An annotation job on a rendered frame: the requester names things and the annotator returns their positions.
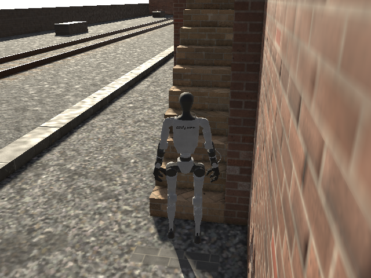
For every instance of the robot left hand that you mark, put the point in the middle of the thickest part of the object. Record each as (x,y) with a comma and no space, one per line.
(156,173)

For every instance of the left robot upper arm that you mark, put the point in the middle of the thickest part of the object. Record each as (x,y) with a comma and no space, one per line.
(168,122)

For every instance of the right robot upper arm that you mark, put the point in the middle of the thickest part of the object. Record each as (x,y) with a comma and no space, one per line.
(203,122)

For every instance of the robot head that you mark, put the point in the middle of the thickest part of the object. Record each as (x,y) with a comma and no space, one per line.
(186,100)

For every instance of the robot left forearm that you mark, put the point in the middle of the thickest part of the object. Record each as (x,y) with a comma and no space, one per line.
(159,157)

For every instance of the robot right hand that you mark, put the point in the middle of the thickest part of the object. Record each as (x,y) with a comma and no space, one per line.
(215,173)

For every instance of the robot right shin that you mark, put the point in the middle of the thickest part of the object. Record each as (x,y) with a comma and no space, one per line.
(198,217)

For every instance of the robot right forearm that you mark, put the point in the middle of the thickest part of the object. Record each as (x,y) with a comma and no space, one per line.
(212,157)

